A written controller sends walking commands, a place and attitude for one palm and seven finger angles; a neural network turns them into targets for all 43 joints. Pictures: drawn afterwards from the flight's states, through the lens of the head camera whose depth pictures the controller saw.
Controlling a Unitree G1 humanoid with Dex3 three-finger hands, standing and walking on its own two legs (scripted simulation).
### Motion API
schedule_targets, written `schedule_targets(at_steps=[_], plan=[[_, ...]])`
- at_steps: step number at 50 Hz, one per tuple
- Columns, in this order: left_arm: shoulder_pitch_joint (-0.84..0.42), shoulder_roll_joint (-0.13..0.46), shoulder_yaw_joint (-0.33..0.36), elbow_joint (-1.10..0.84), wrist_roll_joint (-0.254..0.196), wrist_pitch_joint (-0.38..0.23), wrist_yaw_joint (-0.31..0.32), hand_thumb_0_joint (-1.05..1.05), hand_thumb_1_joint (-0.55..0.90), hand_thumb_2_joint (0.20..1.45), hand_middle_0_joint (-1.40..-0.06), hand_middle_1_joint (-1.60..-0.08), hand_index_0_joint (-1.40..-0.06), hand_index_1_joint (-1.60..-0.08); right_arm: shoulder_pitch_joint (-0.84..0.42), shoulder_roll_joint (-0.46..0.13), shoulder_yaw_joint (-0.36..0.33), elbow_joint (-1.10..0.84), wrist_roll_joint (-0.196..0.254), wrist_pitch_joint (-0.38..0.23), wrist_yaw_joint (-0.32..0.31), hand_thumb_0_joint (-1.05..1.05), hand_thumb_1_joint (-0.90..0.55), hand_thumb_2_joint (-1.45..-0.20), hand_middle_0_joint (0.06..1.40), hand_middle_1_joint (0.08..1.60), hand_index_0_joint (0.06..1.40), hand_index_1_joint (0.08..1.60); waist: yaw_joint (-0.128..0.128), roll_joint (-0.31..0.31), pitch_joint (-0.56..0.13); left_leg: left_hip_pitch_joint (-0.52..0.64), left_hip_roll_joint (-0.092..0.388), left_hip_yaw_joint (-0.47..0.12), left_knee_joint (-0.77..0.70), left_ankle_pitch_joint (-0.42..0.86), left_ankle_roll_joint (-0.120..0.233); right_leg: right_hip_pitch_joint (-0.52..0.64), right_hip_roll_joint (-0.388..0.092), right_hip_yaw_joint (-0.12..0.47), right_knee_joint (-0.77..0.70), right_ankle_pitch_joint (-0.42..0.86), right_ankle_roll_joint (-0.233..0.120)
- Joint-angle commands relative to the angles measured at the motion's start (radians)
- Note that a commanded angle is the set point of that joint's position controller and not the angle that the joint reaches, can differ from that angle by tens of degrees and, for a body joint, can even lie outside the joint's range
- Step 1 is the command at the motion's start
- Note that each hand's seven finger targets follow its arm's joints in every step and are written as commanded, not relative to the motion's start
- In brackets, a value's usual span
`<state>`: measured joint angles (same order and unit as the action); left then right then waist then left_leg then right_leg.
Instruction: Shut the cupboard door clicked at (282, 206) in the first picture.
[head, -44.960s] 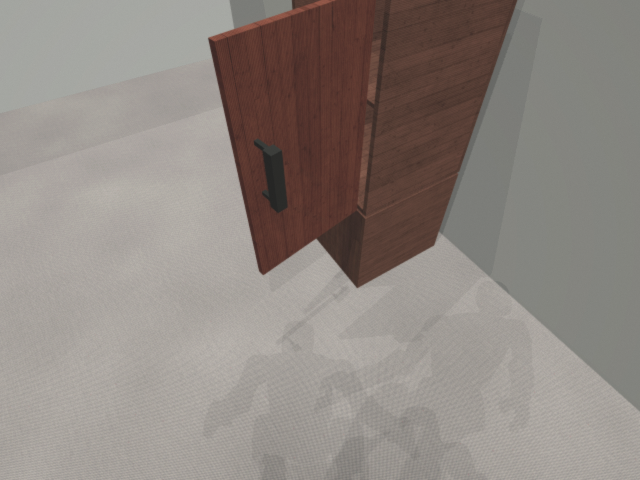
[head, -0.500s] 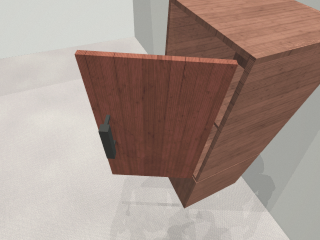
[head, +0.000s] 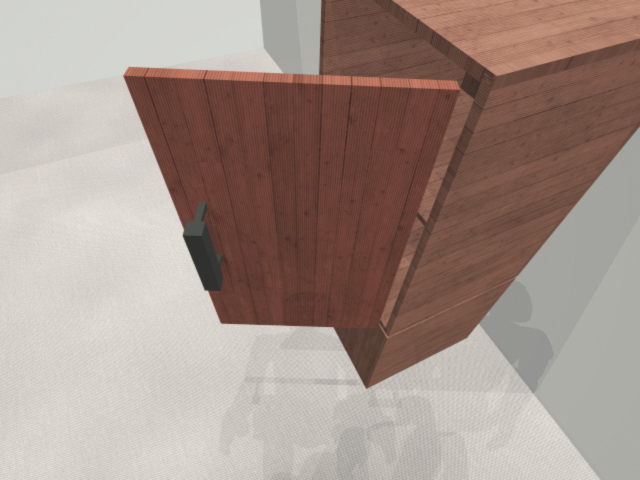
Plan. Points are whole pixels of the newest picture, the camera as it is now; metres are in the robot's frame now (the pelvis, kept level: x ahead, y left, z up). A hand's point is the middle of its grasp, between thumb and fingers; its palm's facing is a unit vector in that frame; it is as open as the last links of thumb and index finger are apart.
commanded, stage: come to a stop and stand still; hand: left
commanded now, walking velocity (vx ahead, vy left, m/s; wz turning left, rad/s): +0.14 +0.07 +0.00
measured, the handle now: (208, 247) +0.43 +0.20 -0.01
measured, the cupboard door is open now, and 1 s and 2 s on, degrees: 63 63 63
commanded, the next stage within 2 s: look again from close up in 1.04 s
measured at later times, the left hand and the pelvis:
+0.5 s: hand out of the picture +0.01 +0.16 -0.17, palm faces +0.05 -0.98 -0.21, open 7.4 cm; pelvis +0.00 -0.02 +0.00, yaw +1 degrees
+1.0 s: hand out of the picture +0.05 +0.17 -0.17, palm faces +0.04 -0.98 -0.20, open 7.4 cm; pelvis +0.04 -0.01 +0.00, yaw +0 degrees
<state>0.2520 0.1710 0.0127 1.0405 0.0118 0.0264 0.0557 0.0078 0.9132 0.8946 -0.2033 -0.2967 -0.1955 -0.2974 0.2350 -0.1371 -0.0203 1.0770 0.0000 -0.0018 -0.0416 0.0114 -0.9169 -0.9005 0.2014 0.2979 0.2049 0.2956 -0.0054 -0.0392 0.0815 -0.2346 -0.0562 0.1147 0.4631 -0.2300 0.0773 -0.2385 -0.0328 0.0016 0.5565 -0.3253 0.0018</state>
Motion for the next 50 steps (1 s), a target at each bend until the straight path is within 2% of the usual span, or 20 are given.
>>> schedule_targets(at_steps=[1, 2, 3, 4, 5, 6, 8, 11, 13, 16, 17, 19, 21, 22, 24, 26, 30, 37, 47, 50], plan=[[0.119, 0.075, 0.006, -0.058, 0.007, -0.015, 0.003, 0.000, 0.900, 0.900, -0.200, -0.300, -0.200, -0.300, 0.051, -0.155, -0.029, -0.113, -0.012, -0.017, 0.001, 0.000, -0.900, -0.900, 0.200, 0.300, 0.200, 0.300, 0.019, 0.219, -0.218, 0.087, 0.270, -0.253, -0.048, 0.382, 0.053, -0.026, -0.005, 0.005, 0.071, -0.100, -0.037], [0.133, 0.063, -0.001, -0.045, 0.007, -0.033, -0.003, 0.000, 0.900, 0.900, -0.200, -0.300, -0.200, -0.300, 0.006, -0.128, -0.012, -0.129, -0.016, -0.018, 0.006, 0.000, -0.900, -0.900, 0.200, 0.300, 0.200, 0.300, 0.046, 0.211, -0.190, 0.026, 0.219, -0.216, -0.022, 0.224, 0.035, 0.027, -0.020, 0.029, -0.053, 0.001, -0.047], [0.127, 0.081, -0.004, -0.037, 0.010, -0.048, -0.006, 0.000, 0.900, 0.900, -0.200, -0.300, -0.200, -0.300, -0.003, -0.105, -0.008, -0.139, -0.010, -0.016, 0.015, 0.000, -0.900, -0.900, 0.200, 0.300, 0.200, 0.300, 0.031, 0.097, -0.145, -0.023, 0.161, -0.176, 0.002, 0.049, -0.007, 0.026, -0.061, 0.115, -0.149, 0.021, -0.068], [0.088, 0.100, -0.009, -0.040, 0.010, -0.057, -0.010, 0.000, 0.900, 0.900, -0.200, -0.300, -0.200, -0.300, 0.020, -0.090, -0.004, -0.137, -0.010, -0.010, 0.024, 0.000, -0.900, -0.900, 0.200, 0.300, 0.200, 0.300, 0.001, -0.021, -0.083, -0.033, 0.110, -0.132, 0.028, -0.076, -0.041, -0.031, -0.117, 0.188, -0.214, -0.068, -0.094], [0.057, 0.117, -0.011, -0.047, 0.006, -0.058, -0.013, 0.000, 0.900, 0.900, -0.200, -0.300, -0.200, -0.300, 0.055, -0.090, -0.002, -0.129, -0.016, -0.005, 0.032, 0.000, -0.900, -0.900, 0.200, 0.300, 0.200, 0.300, -0.018, -0.095, -0.032, -0.016, 0.083, -0.110, 0.052, -0.141, -0.053, -0.116, -0.146, 0.222, -0.274, -0.248, -0.114], [0.034, 0.122, -0.006, -0.057, 0.008, -0.056, -0.013, 0.000, 0.900, 0.900, -0.200, -0.300, -0.200, -0.300, 0.081, -0.097, -0.005, -0.116, -0.023, 0.003, 0.037, 0.000, -0.900, -0.900, 0.200, 0.300, 0.200, 0.300, -0.028, -0.155, 0.028, -0.014, 0.076, -0.099, 0.089, -0.140, -0.056, -0.187, -0.144, 0.236, -0.316, -0.363, -0.120], [0.021, 0.134, 0.003, -0.076, 0.012, -0.050, -0.013, 0.000, 0.900, 0.900, -0.200, -0.300, -0.200, -0.300, 0.109, -0.102, -0.007, -0.105, -0.029, 0.013, 0.041, 0.000, -0.900, -0.900, 0.200, 0.300, 0.200, 0.300, -0.034, -0.133, 0.093, 0.006, 0.070, -0.080, 0.148, -0.142, -0.062, -0.289, -0.160, 0.255, -0.357, -0.454, -0.132], [0.018, 0.158, 0.021, -0.097, 0.013, -0.045, -0.016, 0.000, 0.900, 0.900, -0.200, -0.300, -0.200, -0.300, 0.156, -0.102, -0.008, -0.097, -0.029, 0.012, 0.043, 0.000, -0.900, -0.900, 0.200, 0.300, 0.200, 0.300, -0.035, -0.119, 0.100, 0.024, 0.068, -0.066, 0.165, -0.134, -0.064, -0.329, -0.155, 0.230, -0.348, -0.466, -0.131], [0.018, 0.168, 0.029, -0.107, 0.013, -0.043, -0.017, 0.000, 0.900, 0.900, -0.200, -0.300, -0.200, -0.300, 0.176, -0.102, -0.006, -0.099, -0.029, 0.009, 0.042, 0.000, -0.900, -0.900, 0.200, 0.300, 0.200, 0.300, -0.036, -0.058, 0.103, 0.029, 0.069, -0.066, 0.133, -0.132, -0.063, -0.333, -0.149, 0.217, -0.320, -0.445, -0.133], [0.034, 0.157, 0.030, -0.104, 0.010, -0.036, -0.024, 0.000, 0.900, 0.900, -0.200, -0.300, -0.200, -0.300, 0.177, -0.108, -0.002, -0.101, -0.031, 0.000, 0.041, 0.000, -0.900, -0.900, 0.200, 0.300, 0.200, 0.300, -0.016, 0.035, 0.109, -0.014, 0.080, -0.103, 0.025, -0.171, -0.052, -0.281, -0.102, 0.162, -0.224, -0.372, -0.111], [0.039, 0.153, 0.033, -0.109, 0.013, -0.033, -0.025, 0.000, 0.900, 0.900, -0.200, -0.300, -0.200, -0.300, 0.177, -0.105, -0.002, -0.104, -0.030, -0.002, 0.040, 0.000, -0.900, -0.900, 0.200, 0.300, 0.200, 0.300, -0.008, 0.062, 0.126, -0.069, 0.089, -0.127, -0.021, -0.204, -0.043, -0.239, -0.079, 0.127, -0.192, -0.344, -0.100], [0.067, 0.141, 0.032, -0.101, 0.010, -0.029, -0.026, 0.000, 0.900, 0.900, -0.200, -0.300, -0.200, -0.300, 0.156, -0.122, -0.002, -0.116, -0.032, -0.004, 0.036, 0.000, -0.900, -0.900, 0.200, 0.300, 0.200, 0.300, 0.015, 0.116, 0.111, -0.144, 0.115, -0.178, -0.087, -0.267, -0.030, -0.162, -0.056, 0.109, -0.137, -0.303, -0.092], [0.094, 0.122, 0.026, -0.089, 0.009, -0.033, -0.027, 0.000, 0.900, 0.900, -0.200, -0.300, -0.200, -0.300, 0.139, -0.124, 0.002, -0.122, -0.028, -0.011, 0.032, 0.000, -0.900, -0.900, 0.200, 0.300, 0.200, 0.300, 0.031, 0.096, 0.067, -0.157, 0.134, -0.203, -0.109, -0.219, -0.018, -0.082, -0.049, 0.094, -0.112, -0.201, -0.086], [0.100, 0.116, 0.025, -0.085, 0.009, -0.037, -0.025, 0.000, 0.900, 0.900, -0.200, -0.300, -0.200, -0.300, 0.137, -0.108, 0.005, -0.122, -0.023, -0.015, 0.029, 0.000, -0.900, -0.900, 0.200, 0.300, 0.200, 0.300, 0.038, 0.050, 0.057, -0.167, 0.132, -0.193, -0.098, -0.147, -0.017, -0.040, -0.060, 0.093, -0.128, -0.138, -0.084], [0.104, 0.109, 0.018, -0.068, 0.002, -0.046, -0.023, 0.000, 0.900, 0.900, -0.200, -0.300, -0.200, -0.300, 0.143, -0.109, 0.010, -0.113, -0.019, -0.026, 0.023, 0.000, -0.900, -0.900, 0.200, 0.300, 0.200, 0.300, 0.029, 0.011, -0.028, -0.075, 0.126, -0.161, -0.055, 0.019, -0.030, -0.008, -0.091, 0.116, -0.136, -0.004, -0.087], [0.092, 0.100, 0.012, -0.056, -0.002, -0.050, -0.020, 0.000, 0.900, 0.900, -0.200, -0.300, -0.200, -0.300, 0.164, -0.111, 0.013, -0.089, -0.016, -0.035, 0.018, 0.000, -0.900, -0.900, 0.200, 0.300, 0.200, 0.300, 0.020, 0.022, -0.091, 0.006, 0.142, -0.161, -0.052, 0.132, -0.029, 0.017, -0.082, 0.089, -0.114, 0.107, -0.073], [0.096, 0.087, 0.002, -0.025, -0.004, -0.055, -0.014, 0.000, 0.900, 0.900, -0.200, -0.300, -0.200, -0.300, 0.167, -0.116, 0.015, -0.053, -0.011, -0.045, 0.008, 0.000, -0.900, -0.900, 0.200, 0.300, 0.200, 0.300, 0.018, 0.042, -0.141, 0.085, 0.161, -0.157, -0.034, 0.332, -0.022, 0.064, -0.072, 0.054, -0.094, 0.263, -0.056], [0.090, 0.080, -0.005, 0.013, 0.001, -0.050, -0.010, 0.000, 0.900, 0.900, -0.200, -0.300, -0.200, -0.300, 0.127, -0.102, 0.017, -0.012, -0.009, -0.039, 0.003, 0.000, -0.900, -0.900, 0.200, 0.300, 0.200, 0.300, 0.014, 0.029, -0.036, 0.084, 0.160, -0.150, -0.063, 0.321, -0.025, 0.043, -0.071, 0.054, -0.133, 0.294, -0.047], [0.085, 0.086, -0.007, 0.028, 0.003, -0.047, -0.009, 0.000, 0.900, 0.900, -0.200, -0.300, -0.200, -0.300, 0.076, -0.116, 0.016, 0.007, -0.011, -0.038, 0.001, 0.000, -0.900, -0.900, 0.200, 0.300, 0.200, 0.300, 0.012, 0.030, -0.033, 0.134, 0.162, -0.151, -0.095, 0.335, -0.026, 0.057, -0.072, 0.054, -0.164, 0.300, -0.039], [0.082, 0.095, -0.007, 0.031, 0.001, -0.048, -0.009, 0.000, 0.900, 0.900, -0.200, -0.300, -0.200, -0.300, 0.069, -0.129, 0.015, 0.009, -0.012, -0.040, 0.000, 0.000, -0.900, -0.900, 0.200, 0.300, 0.200, 0.300, 0.010, 0.043, -0.074, 0.165, 0.162, -0.153, -0.095, 0.374, -0.029, 0.077, -0.077, 0.054, -0.161, 0.330, -0.038]])
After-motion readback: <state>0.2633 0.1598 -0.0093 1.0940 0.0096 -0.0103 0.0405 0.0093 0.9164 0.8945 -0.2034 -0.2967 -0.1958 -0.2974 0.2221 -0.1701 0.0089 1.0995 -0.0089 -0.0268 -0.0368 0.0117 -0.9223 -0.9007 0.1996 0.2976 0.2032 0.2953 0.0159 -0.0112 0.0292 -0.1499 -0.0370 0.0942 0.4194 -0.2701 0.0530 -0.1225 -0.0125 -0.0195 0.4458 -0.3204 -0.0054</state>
